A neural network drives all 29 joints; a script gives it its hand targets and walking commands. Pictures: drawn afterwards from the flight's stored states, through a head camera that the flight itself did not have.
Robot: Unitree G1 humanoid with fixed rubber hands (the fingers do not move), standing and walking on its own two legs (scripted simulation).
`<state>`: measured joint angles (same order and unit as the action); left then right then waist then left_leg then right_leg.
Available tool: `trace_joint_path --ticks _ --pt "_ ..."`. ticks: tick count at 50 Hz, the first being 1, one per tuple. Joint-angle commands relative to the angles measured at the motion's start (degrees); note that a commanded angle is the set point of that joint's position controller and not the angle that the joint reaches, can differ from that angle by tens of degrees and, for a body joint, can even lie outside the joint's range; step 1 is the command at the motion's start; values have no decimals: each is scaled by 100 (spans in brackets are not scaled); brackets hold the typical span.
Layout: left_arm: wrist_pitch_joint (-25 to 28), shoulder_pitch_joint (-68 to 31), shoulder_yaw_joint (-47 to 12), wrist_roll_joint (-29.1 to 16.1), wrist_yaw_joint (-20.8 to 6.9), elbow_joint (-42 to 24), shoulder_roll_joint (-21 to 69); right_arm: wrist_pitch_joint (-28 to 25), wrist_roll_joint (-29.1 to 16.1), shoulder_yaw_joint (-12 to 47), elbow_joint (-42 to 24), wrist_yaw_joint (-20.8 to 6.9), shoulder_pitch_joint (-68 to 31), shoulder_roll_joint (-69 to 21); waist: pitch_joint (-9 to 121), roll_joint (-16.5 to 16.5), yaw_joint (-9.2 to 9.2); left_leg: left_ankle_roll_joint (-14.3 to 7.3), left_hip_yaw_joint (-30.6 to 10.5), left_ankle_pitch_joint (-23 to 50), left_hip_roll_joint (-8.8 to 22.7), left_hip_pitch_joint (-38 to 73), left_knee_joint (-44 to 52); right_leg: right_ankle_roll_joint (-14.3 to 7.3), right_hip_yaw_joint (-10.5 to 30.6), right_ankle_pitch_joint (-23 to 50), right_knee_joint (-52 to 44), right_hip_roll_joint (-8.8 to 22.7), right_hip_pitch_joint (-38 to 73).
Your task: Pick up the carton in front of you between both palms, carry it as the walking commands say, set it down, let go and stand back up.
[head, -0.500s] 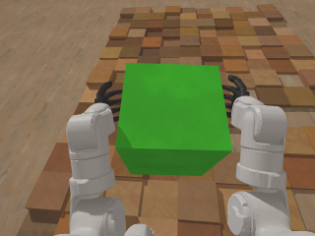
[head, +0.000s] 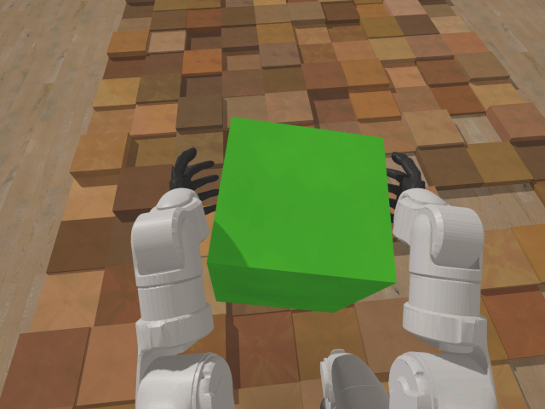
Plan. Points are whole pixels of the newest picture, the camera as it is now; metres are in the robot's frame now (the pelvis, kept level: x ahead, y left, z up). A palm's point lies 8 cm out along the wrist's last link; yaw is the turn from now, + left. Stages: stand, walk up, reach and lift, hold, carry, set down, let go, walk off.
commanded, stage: carry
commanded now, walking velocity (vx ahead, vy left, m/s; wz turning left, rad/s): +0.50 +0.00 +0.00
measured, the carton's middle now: (290, 229) +0.36 -0.02 +0.01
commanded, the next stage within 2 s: none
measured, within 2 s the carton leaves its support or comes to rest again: neither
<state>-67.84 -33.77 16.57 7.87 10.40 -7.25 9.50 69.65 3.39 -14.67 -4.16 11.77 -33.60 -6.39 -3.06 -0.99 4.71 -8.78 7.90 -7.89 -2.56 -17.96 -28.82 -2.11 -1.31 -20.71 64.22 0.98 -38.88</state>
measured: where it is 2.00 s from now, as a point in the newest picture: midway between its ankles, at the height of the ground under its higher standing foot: (256, 155)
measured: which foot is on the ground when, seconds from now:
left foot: down 0.00-0.20, up 0.22-0.64, down 0.66-1.00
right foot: up 0.00-0.18, down 0.20-0.66, up 0.68-1.00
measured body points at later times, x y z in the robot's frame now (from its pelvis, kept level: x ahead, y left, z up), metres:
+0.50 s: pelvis +0.33 -0.01 -0.03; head +0.37 -0.01 +0.42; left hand +0.66 +0.17 +0.06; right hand +0.69 -0.13 +0.05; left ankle +0.42 +0.14 -0.68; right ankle +0.30 -0.06 -0.76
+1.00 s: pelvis +0.64 +0.03 -0.01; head +0.67 +0.04 +0.43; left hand +0.99 +0.18 +0.10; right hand +0.99 -0.12 +0.09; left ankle +0.59 +0.12 -0.76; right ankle +0.75 -0.10 -0.72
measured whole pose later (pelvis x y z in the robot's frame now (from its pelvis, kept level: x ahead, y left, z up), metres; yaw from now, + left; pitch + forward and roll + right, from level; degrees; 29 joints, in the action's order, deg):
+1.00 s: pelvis +0.64 +0.03 -0.01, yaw +1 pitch +5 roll -1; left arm -64.1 -27.9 12.7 6.3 10.9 -9.2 8.2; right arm 65.3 3.8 -12.1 -3.7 13.2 -30.8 -6.5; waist 2.1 0.3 2.1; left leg -2.2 7.7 -17.0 1.3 -12.4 -24.0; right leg -0.5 -4.1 -11.8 42.0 3.3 -36.6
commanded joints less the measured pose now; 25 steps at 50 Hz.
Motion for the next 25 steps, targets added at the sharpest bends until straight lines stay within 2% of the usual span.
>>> trace_joint_path --ticks 1,3,4,5,6,7,8,9,10,11,12,13,14,15,16,17,19,22,25 --pt "215 -3326 -4201 -1829 -776 -78 5459 -413 -2516 4417 -1064 -1306 -4668 -5895 3186 -430 -2 -191 -1441 4146 1383 2766 315 -41 -395 550 -1207 -167 -371" --pt "280 -3223 -4330 -1849 -774 -229 5297 -456 -2448 4456 -1085 -1297 -4340 -5712 3249 -640 45 10 -990 4683 1147 2815 46 -119 -702 1602 -1794 -369 42" --pt "283 -3094 -4372 -1836 -769 -293 5184 -458 -2400 4447 -1031 -1292 -4112 -5617 3234 -680 41 67 -793 4714 1032 2786 -86 -151 -842 1829 -2176 -472 249" --pt "276 -3007 -4411 -1852 -775 -303 5089 -459 -2346 4443 -973 -1285 -3896 -5489 3150 -627 153 136 -660 4446 795 3017 -318 -168 -885 2596 -2743 -536 199" --pt "258 -2832 -4430 -1865 -790 -272 5013 -453 -2263 4402 -859 -1275 -3672 -5356 3121 -613 142 191 -528 4589 710 2799 -584 -215 -1036 2875 -3254 -704 720" --pt "238 -2708 -4434 -1866 -814 -251 4910 -442 -2187 4362 -747 -1269 -3422 -5217 3040 -526 49 269 -528 4308 674 2566 -690 -227 -993 3381 -3909 -732 1316" --pt "209 -2587 -4411 -1846 -843 -214 4811 -426 -2105 4325 -655 -1262 -3260 -5139 3056 -504 -89 325 -520 4160 788 2328 -1042 -258 -1006 3670 -4187 -667 1991" --pt "181 -2511 -4374 -1824 -872 -168 4725 -400 -2040 4284 -519 -1256 -3147 -5071 3149 -447 -419 439 -340 3981 787 1808 -1729 -319 -997 3825 -4559 -549 3026" --pt "159 -2380 -4275 -1755 -900 -71 4601 -388 -1956 4219 -397 -1245 -3160 -4967 3208 -243 -791 557 -325 2489 660 681 -2665 -394 -497 4072 -4159 -2 4256" --pt "137 -2425 -4214 -1727 -898 31 4398 -343 -1901 4188 -253 -1234 -3115 -5017 3753 1040 -732 843 -690 -2390 106 -1453 -4305 -1294 1632 6705 -2859 1945 6286" --pt "101 -2252 -4190 -1834 -872 273 4359 -284 -1820 3990 -82 -1188 -2880 -4849 4157 1374 -1072 923 -983 -2975 -189 -2827 -5920 -2070 2915 5034 -3209 2464 7120" --pt "127 -2128 -4230 -1937 -882 303 4521 -268 -1743 3926 -137 -1136 -2870 -4814 4064 1044 -1147 748 -1091 -2418 120 -3173 -6136 -1982 2897 3473 -3574 2194 6705" --pt "179 -2446 -4358 -2120 -917 122 4783 -296 -1687 3863 -232 -1110 -3037 -4928 3793 627 -1072 641 -1104 -2093 243 -3258 -5905 -1785 2780 2612 -3849 1956 6077" --pt "225 -2886 -4543 -2343 -977 -75 5116 -351 -1608 3789 -273 -1099 -3163 -5028 3415 131 -931 590 -1021 -1818 332 -3081 -5588 -1564 2540 2398 -4033 1794 5283" --pt "289 -3350 -4748 -2562 -1032 -255 5400 -418 -1551 3747 -288 -1094 -3255 -5131 3225 -68 -855 578 -976 -1692 427 -2832 -5392 -1487 2315 2084 -4172 1722 4642" --pt "359 -3714 -4897 -2765 -1082 -377 5599 -492 -1528 3747 -321 -1092 -3349 -5225 3116 -107 -801 598 -939 -1619 499 -2654 -5187 -1378 2137 1727 -4282 1622 4212" --pt "472 -4086 -5058 -3017 -1146 -472 5794 -631 -1524 3805 -403 -1078 -3498 -5347 3000 127 -730 667 -877 -1370 649 -2670 -4690 -1289 1753 1552 -4349 1432 3940" --pt "555 -3863 -5004 -3039 -1169 -356 5747 -751 -1517 3990 -586 -1016 -3551 -5285 2929 489 -815 755 -677 -987 756 -3047 -3791 -1307 1322 2323 -4293 1298 4256" --pt "544 -3430 -4878 -2912 -1118 -283 5465 -740 -1547 4116 -677 -972 -3402 -5113 2884 688 -893 721 -435 -465 689 -2817 -2600 -1128 830 3346 -4153 1149 4456"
